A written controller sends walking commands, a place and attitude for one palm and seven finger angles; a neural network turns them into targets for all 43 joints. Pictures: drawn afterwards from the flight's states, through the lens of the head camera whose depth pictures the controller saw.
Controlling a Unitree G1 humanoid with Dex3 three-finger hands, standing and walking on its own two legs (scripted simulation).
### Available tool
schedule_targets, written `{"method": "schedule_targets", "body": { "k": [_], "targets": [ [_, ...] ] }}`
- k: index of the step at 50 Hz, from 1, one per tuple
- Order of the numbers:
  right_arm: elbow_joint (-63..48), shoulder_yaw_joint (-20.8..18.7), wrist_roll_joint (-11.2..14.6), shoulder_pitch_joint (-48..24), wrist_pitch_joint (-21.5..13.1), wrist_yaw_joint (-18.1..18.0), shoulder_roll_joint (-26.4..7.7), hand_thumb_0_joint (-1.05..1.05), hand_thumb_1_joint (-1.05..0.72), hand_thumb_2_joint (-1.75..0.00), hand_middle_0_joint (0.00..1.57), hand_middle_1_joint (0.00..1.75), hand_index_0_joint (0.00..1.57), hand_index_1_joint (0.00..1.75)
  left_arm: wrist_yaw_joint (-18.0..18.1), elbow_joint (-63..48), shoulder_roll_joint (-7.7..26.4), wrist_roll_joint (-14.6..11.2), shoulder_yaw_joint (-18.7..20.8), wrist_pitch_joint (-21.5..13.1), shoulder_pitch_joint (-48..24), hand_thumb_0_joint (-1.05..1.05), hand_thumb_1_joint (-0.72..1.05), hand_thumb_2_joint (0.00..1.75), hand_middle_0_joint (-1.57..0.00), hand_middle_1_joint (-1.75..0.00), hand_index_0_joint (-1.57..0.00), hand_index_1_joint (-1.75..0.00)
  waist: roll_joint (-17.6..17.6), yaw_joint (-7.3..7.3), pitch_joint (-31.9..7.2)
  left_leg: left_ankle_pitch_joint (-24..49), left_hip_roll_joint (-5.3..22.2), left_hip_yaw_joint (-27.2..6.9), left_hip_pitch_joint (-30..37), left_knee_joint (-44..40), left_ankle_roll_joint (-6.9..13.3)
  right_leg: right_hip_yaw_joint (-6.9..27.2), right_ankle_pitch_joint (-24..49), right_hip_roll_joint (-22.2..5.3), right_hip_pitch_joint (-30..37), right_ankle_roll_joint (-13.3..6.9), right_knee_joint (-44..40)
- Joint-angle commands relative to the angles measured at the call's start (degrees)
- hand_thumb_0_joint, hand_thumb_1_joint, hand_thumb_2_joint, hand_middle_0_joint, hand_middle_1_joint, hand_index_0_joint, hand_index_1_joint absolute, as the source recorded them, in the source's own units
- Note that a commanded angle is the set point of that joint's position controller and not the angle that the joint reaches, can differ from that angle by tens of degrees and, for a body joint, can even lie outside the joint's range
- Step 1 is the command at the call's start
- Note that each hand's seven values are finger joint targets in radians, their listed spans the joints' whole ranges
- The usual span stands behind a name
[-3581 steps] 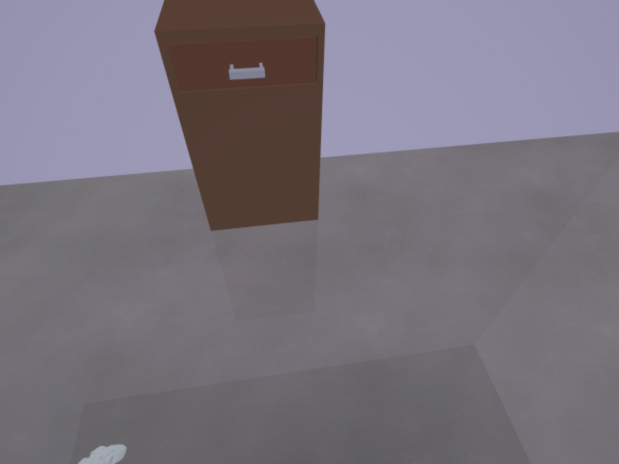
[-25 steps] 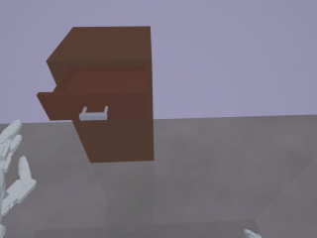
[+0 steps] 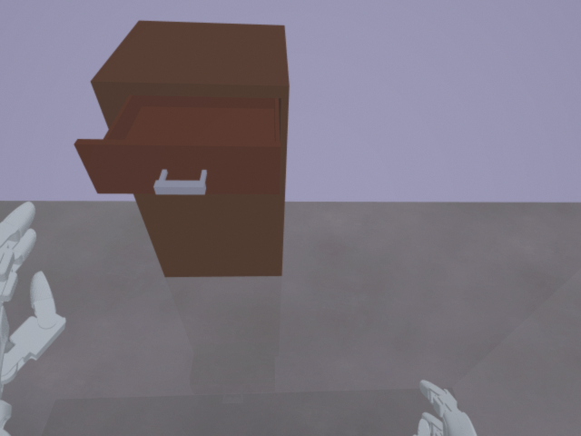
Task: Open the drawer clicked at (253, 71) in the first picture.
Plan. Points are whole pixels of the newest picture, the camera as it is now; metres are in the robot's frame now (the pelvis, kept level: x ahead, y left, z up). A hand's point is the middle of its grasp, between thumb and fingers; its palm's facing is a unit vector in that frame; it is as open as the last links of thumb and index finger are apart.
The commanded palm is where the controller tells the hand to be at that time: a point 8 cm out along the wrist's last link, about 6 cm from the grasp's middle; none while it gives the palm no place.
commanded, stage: let the arm hang, fingers relaxed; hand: left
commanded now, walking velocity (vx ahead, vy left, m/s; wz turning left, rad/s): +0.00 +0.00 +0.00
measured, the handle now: (182, 180) +0.62 +0.27 -0.04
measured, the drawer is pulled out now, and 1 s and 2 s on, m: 0.21 0.21 0.21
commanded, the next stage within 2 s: look to check the result in 1.12 s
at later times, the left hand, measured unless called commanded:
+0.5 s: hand out of the picture -0.01 +0.18 -0.17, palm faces +0.11 -0.97 -0.20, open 7.1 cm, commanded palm none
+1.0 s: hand out of the picture -0.02 +0.15 -0.16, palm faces +0.08 -0.98 -0.18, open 7.3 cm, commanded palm none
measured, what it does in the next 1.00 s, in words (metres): stands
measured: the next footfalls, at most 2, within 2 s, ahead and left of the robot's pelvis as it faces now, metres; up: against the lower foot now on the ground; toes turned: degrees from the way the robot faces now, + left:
none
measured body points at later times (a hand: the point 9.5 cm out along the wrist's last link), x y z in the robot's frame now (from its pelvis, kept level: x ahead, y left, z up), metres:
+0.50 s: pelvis +0.00 -0.01 +0.01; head +0.03 +0.00 +0.46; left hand -0.01 +0.23 -0.15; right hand +0.02 -0.25 -0.14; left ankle -0.01 +0.11 -0.73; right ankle -0.01 -0.10 -0.73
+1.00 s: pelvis -0.01 -0.01 +0.01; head -0.01 -0.02 +0.46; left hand -0.02 +0.20 -0.15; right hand -0.04 -0.22 -0.15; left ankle -0.01 +0.11 -0.73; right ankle -0.01 -0.10 -0.73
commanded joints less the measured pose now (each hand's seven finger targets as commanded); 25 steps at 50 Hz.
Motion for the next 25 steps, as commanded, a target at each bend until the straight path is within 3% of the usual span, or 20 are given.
{"method": "schedule_targets", "body": {
  "k": [1, 2, 3, 4, 5, 6, 7, 8, 9, 10, 12, 14, 15, 16, 17, 18, 19, 22, 25],
  "targets": [
    [5.7, -6.7, -1.2, -6.0, -4.5, 3.4, -14.9, 0.00, -0.90, -0.90, 0.20, 0.30, 0.20, 0.30, -6.3, 33.3, -4.0, 5.5, -14.4, 6.4, -10.9, 0.00, 0.90, 0.90, -0.20, -0.30, -0.20, -0.30, 12.2, -3.31, 7.7, 22.8, 10.7, -14.9, -6.6, -8.2, 6.6, 2.1, -3.5, -1.7, -10.9, 2.0, 11.0],
    [4.9, -6.1, -1.2, -1.4, -1.0, 2.9, -11.1, 0.00, -0.90, -0.90, 0.20, 0.30, 0.20, 0.30, -7.6, 35.7, -5.7, 4.4, -14.1, 10.5, -9.3, 0.00, 0.90, 0.90, -0.20, -0.30, -0.20, -0.30, 10.4, -2.07, 2.5, 33.7, 10.7, -11.7, -2.9, -6.7, 6.8, 4.1, -7.9, -1.9, -10.5, 1.8, 11.6],
    [3.9, -5.5, -1.8, -0.7, 0.1, 2.4, -10.2, 0.00, -0.90, -0.90, 0.20, 0.30, 0.20, 0.30, -8.0, 36.8, -7.1, 4.1, -15.1, 11.2, -10.8, 0.00, 0.90, 0.90, -0.20, -0.30, -0.20, -0.30, 7.4, -1.58, -0.3, 37.9, 11.5, -12.9, -0.4, -5.5, 7.7, 3.5, -10.4, -0.8, -10.6, 1.9, 12.2],
    [3.8, -5.1, -2.2, -0.5, 0.6, 2.2, -9.9, 0.00, -0.90, -0.90, 0.20, 0.30, 0.20, 0.30, -8.2, 39.4, -7.1, 4.0, -15.4, 10.9, -13.1, 0.00, 0.90, 0.90, -0.20, -0.30, -0.20, -0.30, 1.9, -0.98, -1.9, 45.7, 11.7, -13.8, 4.4, -4.1, 8.0, 3.2, -8.2, -0.5, -10.8, 1.6, 9.7],
    [3.8, -4.8, -2.1, -0.6, 1.5, 2.1, -10.7, 0.00, -0.90, -0.90, 0.20, 0.30, 0.20, 0.30, -8.4, 42.8, -6.2, 3.9, -15.2, 10.4, -13.4, 0.00, 0.90, 0.90, -0.20, -0.30, -0.20, -0.30, -0.7, 0.16, -3.9, 49.8, 11.1, -13.1, 6.2, -1.9, 7.8, 2.8, -2.7, -0.9, -6.8, 1.4, 4.2],
    [3.9, -4.5, -1.4, -1.5, 2.3, 2.2, -11.0, 0.00, -0.90, -0.90, 0.20, 0.30, 0.20, 0.30, -8.5, 47.4, -4.6, 3.7, -14.6, 10.0, -12.6, 0.00, 0.90, 0.90, -0.20, -0.30, -0.20, -0.30, -2.9, 1.45, -5.8, 46.6, 8.7, -9.9, 4.1, 0.6, 5.9, 3.5, 9.7, -1.5, 1.1, 1.3, -1.5],
    [4.0, -4.4, -0.7, -2.1, 2.9, 2.1, -9.8, 0.00, -0.90, -0.90, 0.20, 0.30, 0.20, 0.30, -8.5, 52.1, -2.0, 3.8, -13.9, 9.6, -11.6, 0.00, 0.90, 0.90, -0.20, -0.30, -0.20, -0.30, -6.9, 1.81, -7.3, 32.9, 4.2, -5.7, -1.6, 4.0, 2.9, 9.0, 28.9, -5.4, 10.3, 0.1, -5.2],
    [4.5, -4.2, -0.1, -1.4, 3.4, 2.4, -8.6, 0.00, -0.90, -0.90, 0.20, 0.30, 0.20, 0.30, -8.7, 56.4, 1.3, 3.8, -13.6, 9.6, -13.2, 0.00, 0.90, 0.90, -0.20, -0.30, -0.20, -0.30, -9.7, 0.74, -4.7, 11.2, 0.3, -3.3, -6.0, 4.9, 0.7, 15.4, 35.9, -12.6, 10.7, -3.2, -8.3],
    [4.5, -4.3, -0.6, -2.7, 4.6, 2.2, -7.7, 0.00, -0.90, -0.90, 0.20, 0.30, 0.20, 0.30, -8.7, 60.1, 2.6, 3.6, -13.6, 9.5, -14.8, 0.00, 0.90, 0.90, -0.20, -0.30, -0.20, -0.30, -11.6, 1.32, -2.5, -4.9, -1.7, -2.0, -8.5, 8.0, -0.2, 18.5, 40.9, -15.0, 10.7, -6.2, -10.0],
    [5.4, -4.4, -1.0, -3.9, 5.3, 1.8, -7.2, 0.00, -0.90, -0.90, 0.20, 0.30, 0.20, 0.30, -8.5, 64.0, 2.0, 3.5, -13.8, 9.4, -15.5, 0.00, 0.90, 0.90, -0.20, -0.30, -0.20, -0.30, -11.9, 1.90, -1.9, -9.9, -1.6, -2.6, -10.7, 11.2, -0.2, 19.2, 47.6, -15.0, 13.3, -7.9, -9.6],
    [7.4, -4.4, -0.6, -3.3, 5.8, 1.2, -6.4, 0.00, -0.90, -0.90, 0.20, 0.30, 0.20, 0.30, -8.0, 70.1, 1.2, 3.5, -14.2, 9.5, -16.9, 0.00, 0.90, 0.90, -0.20, -0.30, -0.20, -0.30, -6.3, 1.65, -2.9, -9.8, -0.8, -3.7, -10.5, 12.6, -0.2, 18.3, 53.0, -14.6, 16.6, -9.5, -8.6],
    [10.1, -4.0, -0.2, -0.8, 6.0, 1.1, -5.6, 0.00, -0.90, -0.90, 0.20, 0.30, 0.20, 0.30, -7.6, 74.4, 0.7, 3.1, -14.4, 9.8, -19.2, 0.00, 0.90, 0.90, -0.20, -0.30, -0.20, -0.30, -1.0, 0.22, -3.8, -4.2, 0.1, -3.5, -5.2, 4.3, -0.2, 15.6, 47.7, -12.4, 15.6, -8.4, -8.8],
    [12.1, -3.6, -0.2, 1.5, 5.9, 0.9, -4.8, 0.00, -0.90, -0.90, 0.20, 0.30, 0.20, 0.30, -7.5, 76.4, -0.3, 2.7, -14.7, 9.9, -20.4, 0.00, 0.90, 0.90, -0.20, -0.30, -0.20, -0.30, 1.4, -1.01, -3.4, 4.0, 1.1, -4.1, -0.3, -2.3, 0.2, 13.6, 40.0, -10.9, 12.3, -6.4, -8.6],
    [13.5, -3.8, -1.0, 2.5, 5.6, 0.7, -4.5, 0.00, -0.90, -0.90, 0.20, 0.30, 0.20, 0.30, -7.5, 77.5, -3.4, 2.6, -14.2, 9.9, -20.0, 0.00, 0.90, 0.90, -0.20, -0.30, -0.20, -0.30, 5.7, -0.98, -3.2, 17.8, 3.1, -6.0, 4.7, -6.0, 1.2, 11.2, 30.8, -7.8, 7.6, -3.7, -8.4],
    [14.4, -3.5, -1.4, 2.4, 5.5, 0.5, -5.8, 0.00, -0.90, -0.90, 0.20, 0.30, 0.20, 0.30, -7.5, 78.7, -4.9, 2.5, -14.8, 10.2, -18.7, 0.00, 0.90, 0.90, -0.20, -0.30, -0.20, -0.30, 10.8, 0.12, -3.0, 23.4, 6.3, -9.0, 5.6, -6.3, 2.9, 9.1, 19.9, -4.4, 5.8, -1.8, -9.3],
    [15.7, -3.4, -1.2, 2.1, 5.6, 0.5, -6.0, 0.00, -0.90, -0.90, 0.20, 0.30, 0.20, 0.30, -7.5, 80.7, -5.1, 2.5, -15.2, 10.6, -19.2, 0.00, 0.90, 0.90, -0.20, -0.30, -0.20, -0.30, 14.9, 0.10, -1.1, 22.0, 7.3, -10.3, 2.9, -8.7, 4.0, 7.3, 10.8, -2.7, 6.5, -0.9, -10.3],
    [16.3, -3.2, -0.9, 1.7, 5.6, 0.3, -6.0, 0.00, -0.90, -0.90, 0.20, 0.30, 0.20, 0.30, -7.7, 82.3, -5.0, 2.4, -15.2, 10.8, -19.1, 0.00, 0.90, 0.90, -0.20, -0.30, -0.20, -0.30, 16.2, 0.68, 0.7, 22.2, 7.9, -11.2, 1.8, -9.9, 4.6, 6.5, 8.9, -2.2, 7.0, -0.4, -11.0],
    [18.7, -2.8, -0.7, 2.3, 5.7, -0.1, -5.3, 0.00, -0.90, -0.90, 0.20, 0.30, 0.20, 0.30, -8.3, 87.4, -4.8, 2.2, -16.2, 10.5, -18.4, 0.00, 0.90, 0.90, -0.20, -0.30, -0.20, -0.30, 9.2, 0.79, 2.0, 12.4, 5.8, -9.3, 0.2, -11.5, 3.1, 8.1, 10.3, -3.4, 9.0, -0.8, -15.4],
    [21.2, -2.7, -0.4, 5.0, 5.5, -0.1, -4.7, 0.00, -0.90, -0.90, 0.20, 0.30, 0.20, 0.30, -8.1, 90.4, -4.6, 2.1, -16.8, 9.9, -17.8, 0.00, 0.90, 0.90, -0.20, -0.30, -0.20, -0.30, 4.4, 0.03, 0.1, 15.0, 4.7, -7.0, 3.9, -10.6, 2.1, 8.8, 15.6, -4.8, 9.4, -1.4, -16.3]
  ]
}}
